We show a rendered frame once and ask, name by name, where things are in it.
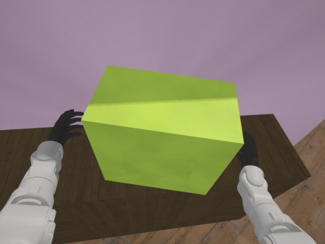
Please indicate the right robot hand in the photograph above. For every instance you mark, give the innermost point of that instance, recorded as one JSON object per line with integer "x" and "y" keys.
{"x": 248, "y": 154}

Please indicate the left robot forearm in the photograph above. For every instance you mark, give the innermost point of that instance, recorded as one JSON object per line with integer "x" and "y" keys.
{"x": 40, "y": 182}

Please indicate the carton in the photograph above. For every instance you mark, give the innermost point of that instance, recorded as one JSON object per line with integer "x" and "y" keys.
{"x": 163, "y": 130}

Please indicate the pedestal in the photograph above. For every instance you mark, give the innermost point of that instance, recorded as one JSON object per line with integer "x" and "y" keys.
{"x": 89, "y": 207}

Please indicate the robot left upper arm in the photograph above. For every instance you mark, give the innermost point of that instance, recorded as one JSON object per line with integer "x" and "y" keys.
{"x": 27, "y": 224}

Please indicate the left robot hand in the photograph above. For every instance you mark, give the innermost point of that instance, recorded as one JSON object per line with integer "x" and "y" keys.
{"x": 59, "y": 132}

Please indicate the robot right upper arm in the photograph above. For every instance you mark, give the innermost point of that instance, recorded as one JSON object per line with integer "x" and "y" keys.
{"x": 287, "y": 238}

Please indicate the right robot forearm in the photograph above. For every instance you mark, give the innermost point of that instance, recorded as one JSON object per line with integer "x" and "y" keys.
{"x": 259, "y": 205}

